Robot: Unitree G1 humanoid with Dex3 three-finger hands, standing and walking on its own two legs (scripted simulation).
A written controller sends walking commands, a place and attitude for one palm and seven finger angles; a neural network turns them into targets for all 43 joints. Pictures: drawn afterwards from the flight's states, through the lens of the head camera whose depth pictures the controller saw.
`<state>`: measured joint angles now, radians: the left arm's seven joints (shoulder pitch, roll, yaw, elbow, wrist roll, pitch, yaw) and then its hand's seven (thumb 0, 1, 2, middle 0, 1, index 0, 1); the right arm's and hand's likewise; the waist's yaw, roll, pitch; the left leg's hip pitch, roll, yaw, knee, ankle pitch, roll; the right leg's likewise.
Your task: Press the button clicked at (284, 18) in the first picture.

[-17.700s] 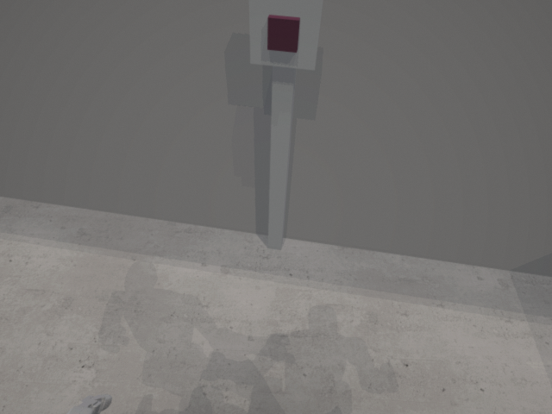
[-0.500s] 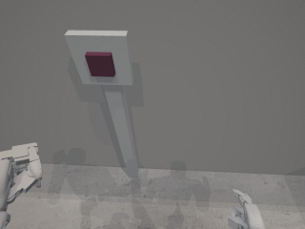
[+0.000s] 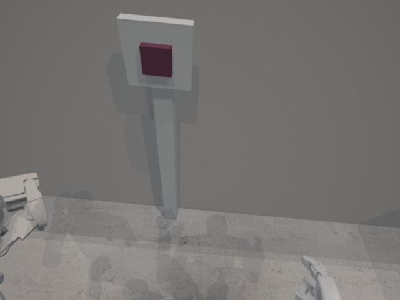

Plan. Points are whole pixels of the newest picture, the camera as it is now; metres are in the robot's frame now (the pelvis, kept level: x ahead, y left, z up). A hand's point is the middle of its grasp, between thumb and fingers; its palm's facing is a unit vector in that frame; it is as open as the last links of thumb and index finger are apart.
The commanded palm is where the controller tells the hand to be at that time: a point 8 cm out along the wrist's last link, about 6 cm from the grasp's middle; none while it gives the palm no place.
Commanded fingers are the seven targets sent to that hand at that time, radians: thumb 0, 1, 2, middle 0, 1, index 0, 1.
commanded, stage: step back with the hand held close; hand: left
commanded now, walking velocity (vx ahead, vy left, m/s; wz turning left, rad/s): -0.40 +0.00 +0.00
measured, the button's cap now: (157, 59) +0.60 +0.15 +0.18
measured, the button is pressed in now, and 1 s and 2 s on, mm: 0 0 0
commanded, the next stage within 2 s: stop stepping back and stand still in 0.44 s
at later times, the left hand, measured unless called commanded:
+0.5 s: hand out of the picture +0.10 +0.22 +0.19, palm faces +0.29 -0.83 -0.47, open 3.1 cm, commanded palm +0.04 +0.27 +0.19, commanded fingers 0.00 0.90 0.90 -1.30 -1.50 -1.30 -1.50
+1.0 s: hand out of the picture +0.00 +0.24 +0.19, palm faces +0.35 -0.80 -0.49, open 3.1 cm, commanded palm -0.05 +0.29 +0.19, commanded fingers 0.00 0.90 0.90 -1.30 -1.50 -1.30 -1.50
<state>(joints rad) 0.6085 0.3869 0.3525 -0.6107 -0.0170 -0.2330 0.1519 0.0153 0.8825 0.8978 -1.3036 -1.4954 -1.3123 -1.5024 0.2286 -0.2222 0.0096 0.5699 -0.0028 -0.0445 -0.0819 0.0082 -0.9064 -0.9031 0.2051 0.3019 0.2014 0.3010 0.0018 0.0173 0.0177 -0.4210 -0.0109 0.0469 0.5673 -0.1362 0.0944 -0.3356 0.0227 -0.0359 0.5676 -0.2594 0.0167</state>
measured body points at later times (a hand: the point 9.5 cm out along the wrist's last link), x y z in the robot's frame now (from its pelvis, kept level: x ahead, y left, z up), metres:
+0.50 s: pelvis -0.10 -0.01 +0.00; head -0.09 +0.01 +0.45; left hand +0.08 +0.27 +0.22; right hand +0.09 -0.24 -0.06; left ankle +0.09 +0.06 -0.72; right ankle -0.15 -0.12 -0.73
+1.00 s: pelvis -0.18 +0.01 +0.01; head -0.20 +0.01 +0.46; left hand -0.03 +0.29 +0.22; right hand -0.03 -0.21 -0.08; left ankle -0.16 +0.13 -0.68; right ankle -0.16 -0.08 -0.73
